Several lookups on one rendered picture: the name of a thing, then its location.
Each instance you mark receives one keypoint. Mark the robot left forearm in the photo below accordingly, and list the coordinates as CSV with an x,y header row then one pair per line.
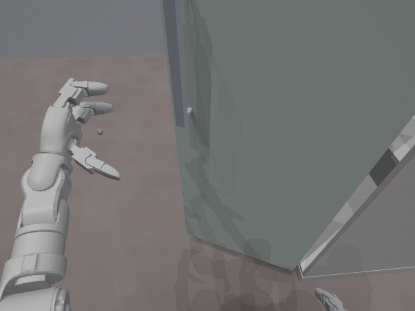
x,y
37,260

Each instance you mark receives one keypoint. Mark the handle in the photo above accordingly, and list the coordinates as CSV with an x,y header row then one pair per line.
x,y
175,43

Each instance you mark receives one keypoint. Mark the right robot hand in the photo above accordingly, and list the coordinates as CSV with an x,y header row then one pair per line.
x,y
332,302

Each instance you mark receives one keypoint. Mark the left robot hand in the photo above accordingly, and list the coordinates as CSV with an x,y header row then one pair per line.
x,y
63,120

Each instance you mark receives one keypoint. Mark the fridge door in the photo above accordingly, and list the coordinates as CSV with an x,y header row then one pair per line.
x,y
293,104

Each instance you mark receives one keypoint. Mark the robot left upper arm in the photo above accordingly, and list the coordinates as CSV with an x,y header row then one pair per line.
x,y
49,299

